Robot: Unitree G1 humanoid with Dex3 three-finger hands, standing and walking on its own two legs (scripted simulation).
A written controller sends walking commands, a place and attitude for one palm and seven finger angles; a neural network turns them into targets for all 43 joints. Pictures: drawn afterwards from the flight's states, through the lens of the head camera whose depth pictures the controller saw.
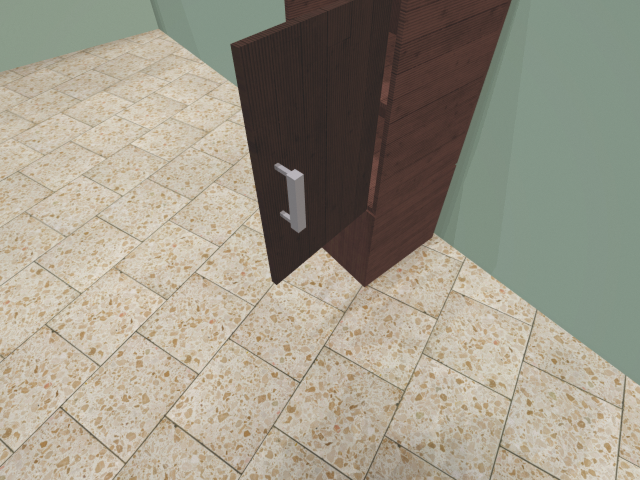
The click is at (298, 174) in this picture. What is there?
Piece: cupboard door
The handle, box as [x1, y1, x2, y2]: [274, 163, 305, 232]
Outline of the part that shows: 276,163 274,165 274,168 286,176 290,212 289,215 283,210 280,212 280,215 290,222 291,227 298,232 305,227 303,174 295,169 291,171 282,165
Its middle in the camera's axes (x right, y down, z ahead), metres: -0.06 -0.08 +0.77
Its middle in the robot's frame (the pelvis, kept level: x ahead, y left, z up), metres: +0.62 +0.10 -0.06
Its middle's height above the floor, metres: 0.72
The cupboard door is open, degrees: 98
